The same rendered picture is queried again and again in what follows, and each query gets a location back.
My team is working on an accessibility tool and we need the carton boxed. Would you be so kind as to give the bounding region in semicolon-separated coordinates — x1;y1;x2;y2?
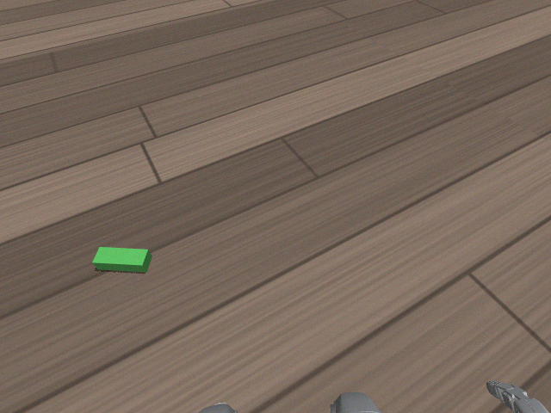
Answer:
92;247;152;272

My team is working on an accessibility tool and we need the right robot hand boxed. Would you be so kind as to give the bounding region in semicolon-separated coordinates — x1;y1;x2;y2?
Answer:
486;381;549;413

